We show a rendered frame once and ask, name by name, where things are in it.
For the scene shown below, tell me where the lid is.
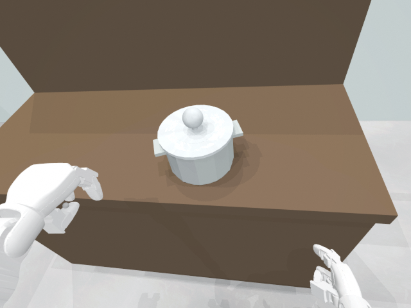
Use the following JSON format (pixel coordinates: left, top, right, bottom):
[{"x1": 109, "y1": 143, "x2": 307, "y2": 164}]
[{"x1": 157, "y1": 105, "x2": 234, "y2": 160}]

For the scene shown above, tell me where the knob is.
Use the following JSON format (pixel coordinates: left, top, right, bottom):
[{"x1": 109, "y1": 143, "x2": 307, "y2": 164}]
[{"x1": 182, "y1": 107, "x2": 204, "y2": 128}]

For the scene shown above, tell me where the pot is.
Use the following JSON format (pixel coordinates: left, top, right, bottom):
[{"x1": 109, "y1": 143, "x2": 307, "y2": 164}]
[{"x1": 153, "y1": 120, "x2": 243, "y2": 185}]

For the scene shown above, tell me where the robot right hand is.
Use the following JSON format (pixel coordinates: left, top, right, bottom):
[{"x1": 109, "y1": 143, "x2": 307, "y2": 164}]
[{"x1": 310, "y1": 244, "x2": 362, "y2": 307}]

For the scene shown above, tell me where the table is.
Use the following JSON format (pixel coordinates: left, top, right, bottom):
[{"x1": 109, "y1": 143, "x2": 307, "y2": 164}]
[{"x1": 0, "y1": 0, "x2": 398, "y2": 288}]

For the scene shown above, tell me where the left robot forearm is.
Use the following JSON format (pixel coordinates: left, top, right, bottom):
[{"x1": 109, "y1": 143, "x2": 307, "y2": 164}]
[{"x1": 0, "y1": 203, "x2": 45, "y2": 308}]

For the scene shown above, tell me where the right robot forearm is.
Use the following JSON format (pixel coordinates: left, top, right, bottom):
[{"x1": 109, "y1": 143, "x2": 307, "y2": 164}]
[{"x1": 338, "y1": 295, "x2": 371, "y2": 308}]

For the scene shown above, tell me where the robot left hand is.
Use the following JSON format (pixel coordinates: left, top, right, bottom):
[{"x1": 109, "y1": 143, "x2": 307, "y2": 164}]
[{"x1": 5, "y1": 163, "x2": 103, "y2": 234}]

